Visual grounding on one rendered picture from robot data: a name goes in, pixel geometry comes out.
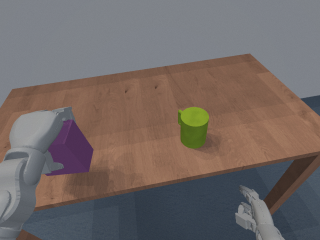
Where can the left robot hand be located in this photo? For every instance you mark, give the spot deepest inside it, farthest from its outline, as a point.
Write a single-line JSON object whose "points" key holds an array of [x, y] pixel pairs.
{"points": [[38, 130]]}

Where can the sponge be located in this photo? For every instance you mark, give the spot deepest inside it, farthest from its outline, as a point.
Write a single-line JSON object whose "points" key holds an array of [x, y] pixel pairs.
{"points": [[71, 149]]}

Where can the left robot forearm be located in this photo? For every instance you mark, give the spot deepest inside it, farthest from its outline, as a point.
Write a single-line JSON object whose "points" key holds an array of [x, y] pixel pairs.
{"points": [[20, 173]]}

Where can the table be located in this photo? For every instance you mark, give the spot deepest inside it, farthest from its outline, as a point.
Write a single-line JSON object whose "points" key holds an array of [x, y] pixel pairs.
{"points": [[130, 119]]}

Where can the right robot hand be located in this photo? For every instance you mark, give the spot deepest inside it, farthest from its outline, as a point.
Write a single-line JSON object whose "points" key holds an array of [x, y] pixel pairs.
{"points": [[249, 217]]}

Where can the right robot forearm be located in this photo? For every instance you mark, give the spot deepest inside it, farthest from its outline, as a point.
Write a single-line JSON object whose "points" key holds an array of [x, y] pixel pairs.
{"points": [[267, 232]]}

